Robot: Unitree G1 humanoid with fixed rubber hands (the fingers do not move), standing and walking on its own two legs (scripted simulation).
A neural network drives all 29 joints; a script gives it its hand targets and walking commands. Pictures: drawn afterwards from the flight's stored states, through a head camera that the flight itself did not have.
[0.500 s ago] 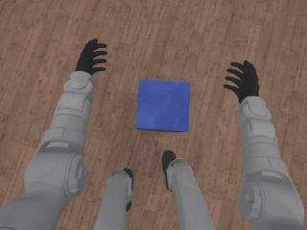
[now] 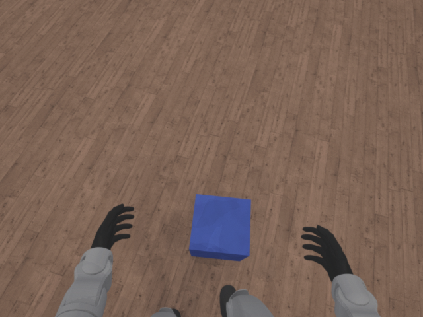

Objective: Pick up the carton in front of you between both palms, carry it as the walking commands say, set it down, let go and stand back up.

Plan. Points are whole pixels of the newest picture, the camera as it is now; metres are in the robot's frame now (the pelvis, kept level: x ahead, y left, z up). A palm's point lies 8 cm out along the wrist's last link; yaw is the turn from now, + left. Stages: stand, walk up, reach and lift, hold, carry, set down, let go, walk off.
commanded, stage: let go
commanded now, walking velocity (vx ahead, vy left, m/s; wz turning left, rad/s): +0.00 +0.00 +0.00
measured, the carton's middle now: (219, 229) +0.38 -0.06 -0.63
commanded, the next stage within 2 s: stand in 0.70 s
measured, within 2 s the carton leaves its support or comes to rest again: neither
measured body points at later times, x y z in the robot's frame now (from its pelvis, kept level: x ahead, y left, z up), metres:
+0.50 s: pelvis +0.02 +0.04 +0.02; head +0.03 +0.03 +0.47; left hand +0.19 +0.27 -0.05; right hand +0.20 -0.20 -0.06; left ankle -0.04 +0.14 -0.72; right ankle +0.04 -0.10 -0.72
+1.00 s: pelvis +0.02 +0.01 +0.01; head +0.03 -0.01 +0.46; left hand +0.16 +0.31 -0.06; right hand +0.17 -0.27 -0.08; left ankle -0.04 +0.14 -0.72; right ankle +0.04 -0.10 -0.72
